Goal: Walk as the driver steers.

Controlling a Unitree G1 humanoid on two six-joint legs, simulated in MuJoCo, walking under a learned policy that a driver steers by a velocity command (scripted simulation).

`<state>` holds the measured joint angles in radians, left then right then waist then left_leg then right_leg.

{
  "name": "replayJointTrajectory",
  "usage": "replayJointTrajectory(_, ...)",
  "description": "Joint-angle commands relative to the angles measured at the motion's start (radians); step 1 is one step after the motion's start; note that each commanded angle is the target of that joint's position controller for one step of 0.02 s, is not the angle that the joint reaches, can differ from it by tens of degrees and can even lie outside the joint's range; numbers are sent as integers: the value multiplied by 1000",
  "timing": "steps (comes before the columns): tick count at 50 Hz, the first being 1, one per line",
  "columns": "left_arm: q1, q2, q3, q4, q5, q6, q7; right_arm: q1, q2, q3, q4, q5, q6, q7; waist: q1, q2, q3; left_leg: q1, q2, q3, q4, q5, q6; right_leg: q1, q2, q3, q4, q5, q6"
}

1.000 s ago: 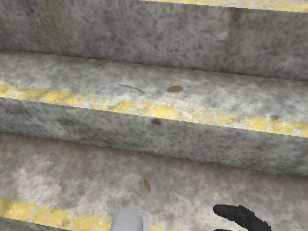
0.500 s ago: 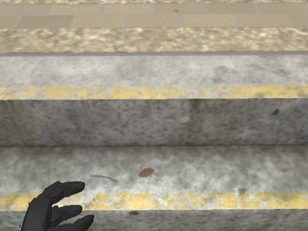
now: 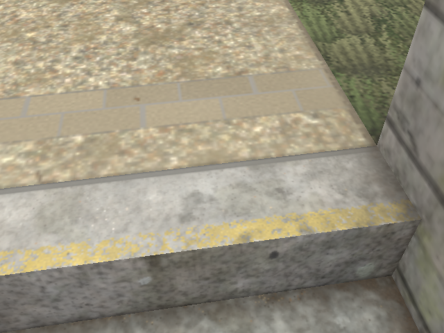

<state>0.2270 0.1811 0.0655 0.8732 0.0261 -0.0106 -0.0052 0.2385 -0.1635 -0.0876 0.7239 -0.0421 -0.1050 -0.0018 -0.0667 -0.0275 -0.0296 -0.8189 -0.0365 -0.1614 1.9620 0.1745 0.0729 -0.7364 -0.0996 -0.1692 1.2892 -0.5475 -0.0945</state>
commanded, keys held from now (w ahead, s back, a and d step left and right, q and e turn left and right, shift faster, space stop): w+q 0.10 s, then q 0.90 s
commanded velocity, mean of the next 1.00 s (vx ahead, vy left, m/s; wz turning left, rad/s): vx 0.17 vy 0.00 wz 0.51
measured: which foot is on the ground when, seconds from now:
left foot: up 0.00-0.60, down 0.62-1.00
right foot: down 0.00-0.66, up 0.68-1.00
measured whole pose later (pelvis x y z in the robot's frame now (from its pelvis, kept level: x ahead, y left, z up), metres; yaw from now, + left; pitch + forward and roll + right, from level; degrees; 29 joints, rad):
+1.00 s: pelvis +0.32 -0.01 +0.28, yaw +32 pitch +1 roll -1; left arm -0.01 0.05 -0.04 0.52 0.04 -0.01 0.09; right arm 0.29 -0.16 -0.06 0.77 -0.05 -0.05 -0.03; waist -0.07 -0.03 0.05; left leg -0.43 -0.15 -0.08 0.71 -0.29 0.10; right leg -1.21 0.00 0.03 2.38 -0.29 -0.02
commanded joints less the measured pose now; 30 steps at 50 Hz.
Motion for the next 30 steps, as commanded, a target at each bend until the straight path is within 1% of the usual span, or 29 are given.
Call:
replayJointTrajectory(1,-52,-25,-9,18,-1,-90,-29,130,121,56,-5,5,18,-28,-62,-72,50,-299,-11,-28,224,-22,7,101,-205,437,-774,-63,73)
replayJointTrajectory(2,15,20,6,34,-8,-103,-22,75,99,49,-2,24,33,-39,-8,-54,79,-373,-24,5,212,-71,-5,174,-239,420,-861,35,67)
replayJointTrajectory(3,36,30,8,54,-4,-114,-15,57,88,44,2,28,46,-38,-8,-20,85,-405,-23,-2,202,-74,1,212,-242,377,-882,67,76)
replayJointTrajectory(4,47,13,-1,67,-2,-121,-3,28,87,46,4,30,58,-36,-5,-2,97,-434,-30,-4,153,-54,6,231,-225,311,-890,84,104)
replayJointTrajectory(5,89,-22,-17,88,0,-126,9,33,80,40,37,48,65,-38,10,3,70,-452,-65,24,313,-27,18,275,-238,275,-901,161,95)
replayJointTrajectory(6,94,-16,-21,96,-6,-132,14,37,88,42,42,40,71,-38,-7,35,91,-483,-55,14,291,-31,23,297,-228,212,-900,181,111)
replayJointTrajectory(7,91,-8,-19,99,-6,-137,19,31,85,39,51,35,74,-39,-12,60,102,-484,-62,22,252,-28,27,306,-209,151,-901,207,125)
replayJointTrajectory(9,105,17,-12,104,2,-144,28,3,76,33,56,23,83,-37,-6,73,100,-473,-73,60,158,-16,30,341,-181,71,-910,204,132)
replayJointTrajectory(10,142,22,-11,114,3,-152,32,2,92,35,67,20,89,-44,11,27,84,-539,-80,85,260,-47,34,419,-196,85,-915,225,114)
replayJointTrajectory(11,170,32,-8,118,2,-156,34,6,96,33,74,15,92,-48,15,26,82,-577,-67,84,250,-63,31,483,-197,66,-913,223,120)
replayJointTrajectory(12,192,31,-6,119,4,-159,37,-6,94,30,78,12,93,-50,27,17,83,-595,-59,94,218,-66,27,527,-198,52,-911,235,122)
replayJointTrajectory(13,218,21,-7,119,5,-161,40,-25,90,26,80,10,94,-51,41,-1,89,-603,-49,107,185,-62,21,557,-197,36,-911,253,122)
replayJointTrajectory(14,231,23,-10,108,-1,-161,43,-79,90,29,59,3,97,-52,59,5,124,-634,-38,120,168,-76,15,588,-208,29,-922,361,131)
replayJointTrajectory(15,247,41,-10,103,-1,-155,49,-115,113,38,36,9,100,-49,71,-32,114,-669,-35,138,155,-129,16,646,-208,13,-925,418,125)
replayJointTrajectory(16,279,43,-8,101,-3,-152,47,-157,129,41,7,3,113,-46,91,-78,92,-661,-23,165,171,-153,20,697,-208,4,-916,526,112)
replayJointTrajectory(17,312,24,-14,102,1,-150,54,-172,125,39,-3,1,122,-45,99,-92,86,-665,-11,162,177,-190,19,745,-216,-7,-903,644,98)
replayJointTrajectory(18,354,24,-17,108,1,-152,64,-215,117,41,-34,5,134,-46,105,-89,82,-695,-3,182,202,-269,21,808,-228,-2,-897,788,81)
replayJointTrajectory(19,380,36,-16,100,5,-155,72,-243,117,44,-57,6,140,-48,110,-86,91,-721,6,176,205,-326,19,851,-243,4,-904,858,75)
replayJointTrajectory(20,399,43,-14,98,10,-146,73,-279,115,54,-93,9,139,-47,111,-84,99,-738,28,217,121,-388,5,885,-229,-9,-929,855,87)
replayJointTrajectory(21,427,19,-18,108,6,-131,83,-313,121,65,-126,8,145,-45,102,-90,116,-737,55,226,98,-428,3,892,-234,3,-950,936,109)
replayJointTrajectory(22,436,28,-19,105,6,-125,90,-311,116,68,-143,7,150,-45,98,-89,105,-731,57,228,80,-454,2,927,-233,-5,-958,974,111)
replayJointTrajectory(23,439,37,-16,97,9,-119,102,-331,115,73,-163,3,155,-42,95,-63,100,-733,57,230,49,-483,5,960,-227,-5,-972,1001,106)
replayJointTrajectory(24,432,57,-13,91,11,-115,107,-328,114,75,-179,6,159,-38,84,-60,108,-739,67,236,18,-514,7,983,-233,-13,-984,1039,100)
replayJointTrajectory(25,420,77,-8,82,8,-109,108,-321,114,78,-192,8,162,-35,72,-51,106,-735,71,251,-2,-547,9,1001,-226,-30,-992,1081,93)
replayJointTrajectory(26,418,71,-9,76,6,-103,107,-323,96,72,-211,3,168,-41,59,-35,116,-718,75,259,-30,-570,16,1002,-232,-43,-1001,1131,98)
replayJointTrajectory(27,364,108,-1,48,-4,-86,102,-311,73,82,-214,18,175,-33,52,-21,114,-592,82,386,-230,-628,20,948,-189,-120,-1038,1187,87)
replayJointTrajectory(28,313,131,6,42,-21,-79,117,-322,97,100,-237,54,183,-27,20,-80,90,-333,85,418,-490,-751,82,858,-187,-170,-1061,1482,107)
replayJointTrajectory(29,316,146,9,42,-24,-70,124,-249,94,100,-211,68,204,-37,1,-106,28,-103,1,500,-557,-800,117,807,-187,-195,-1012,1831,108)
replayJointTrajectory(30,321,190,23,23,-30,-63,122,-150,31,72,-177,83,223,-44,-18,-101,-4,109,-91,584,-668,-923,123,751,-215,-197,-889,2112,83)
